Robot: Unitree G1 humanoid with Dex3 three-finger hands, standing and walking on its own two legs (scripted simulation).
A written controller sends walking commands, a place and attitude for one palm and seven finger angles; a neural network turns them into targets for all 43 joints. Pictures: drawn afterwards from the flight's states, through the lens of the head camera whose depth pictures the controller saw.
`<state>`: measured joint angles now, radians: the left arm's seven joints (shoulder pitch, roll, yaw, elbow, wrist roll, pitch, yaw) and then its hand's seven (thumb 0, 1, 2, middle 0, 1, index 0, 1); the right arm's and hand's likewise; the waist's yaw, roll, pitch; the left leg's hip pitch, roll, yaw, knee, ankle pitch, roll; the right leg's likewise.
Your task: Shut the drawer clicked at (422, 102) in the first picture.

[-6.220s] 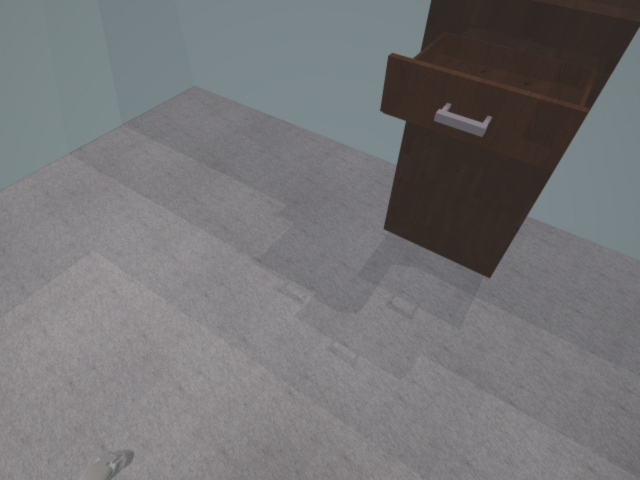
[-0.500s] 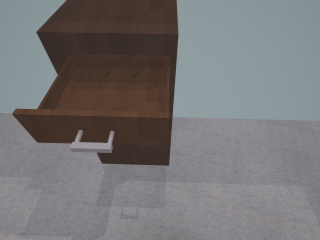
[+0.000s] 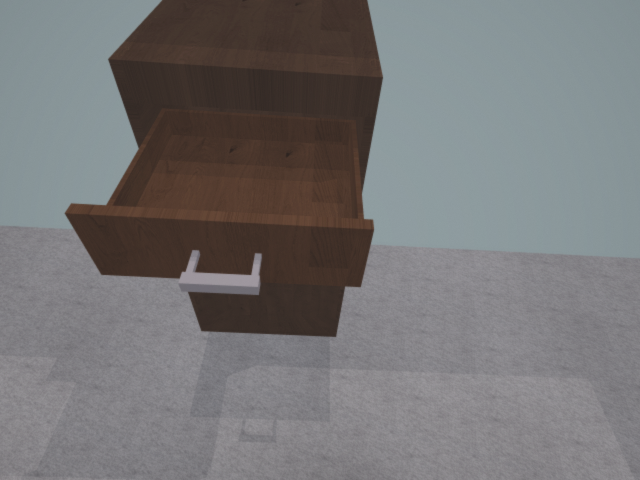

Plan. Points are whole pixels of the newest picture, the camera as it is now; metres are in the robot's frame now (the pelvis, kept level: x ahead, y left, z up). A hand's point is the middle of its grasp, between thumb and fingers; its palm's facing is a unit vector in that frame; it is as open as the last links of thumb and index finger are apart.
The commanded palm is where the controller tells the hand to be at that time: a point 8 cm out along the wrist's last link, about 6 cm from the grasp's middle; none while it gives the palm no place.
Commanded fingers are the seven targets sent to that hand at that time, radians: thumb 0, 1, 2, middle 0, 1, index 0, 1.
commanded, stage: shuffle to correct the standing spot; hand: left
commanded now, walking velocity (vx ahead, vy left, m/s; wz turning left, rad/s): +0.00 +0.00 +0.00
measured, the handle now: (223, 271) +0.39 +0.17 +0.02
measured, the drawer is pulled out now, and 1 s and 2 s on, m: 0.29 0.29 0.29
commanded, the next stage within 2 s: come to a stop and stand still in 0.50 s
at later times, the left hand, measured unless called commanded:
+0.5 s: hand out of the picture +0.00 +0.13 -0.19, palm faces +0.04 -0.99 -0.12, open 7.4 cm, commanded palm none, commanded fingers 0.00 0.90 0.90 -0.20 -0.30 -0.20 -0.30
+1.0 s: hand (223, 479) +0.16 +0.14 -0.18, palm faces +0.03 -0.97 -0.25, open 7.3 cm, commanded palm none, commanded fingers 0.00 0.90 0.90 -0.20 -0.30 -0.20 -0.30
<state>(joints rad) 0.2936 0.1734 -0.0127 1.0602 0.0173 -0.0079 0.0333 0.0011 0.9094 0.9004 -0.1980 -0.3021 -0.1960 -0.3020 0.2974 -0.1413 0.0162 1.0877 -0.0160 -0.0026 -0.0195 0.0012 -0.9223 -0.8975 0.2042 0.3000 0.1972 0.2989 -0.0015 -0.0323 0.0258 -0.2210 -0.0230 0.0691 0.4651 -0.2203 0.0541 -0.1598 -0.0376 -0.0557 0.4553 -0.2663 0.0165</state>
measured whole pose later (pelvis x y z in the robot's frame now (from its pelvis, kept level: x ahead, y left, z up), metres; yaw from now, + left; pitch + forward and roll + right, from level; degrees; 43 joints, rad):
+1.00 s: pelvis +0.10 -0.05 -0.02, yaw +2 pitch -1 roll +0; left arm 0.18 0.19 0.03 0.97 0.03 -0.01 0.03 0.01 0.92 0.90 -0.20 -0.30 -0.19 -0.30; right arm 0.24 -0.16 -0.04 1.06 0.00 0.03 -0.04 0.00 -0.91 -0.90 0.20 0.30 0.20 0.30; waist -0.01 0.00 0.14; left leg -0.30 0.00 0.04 0.92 -0.61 0.00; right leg -0.40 -0.07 -0.08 0.62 -0.19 0.00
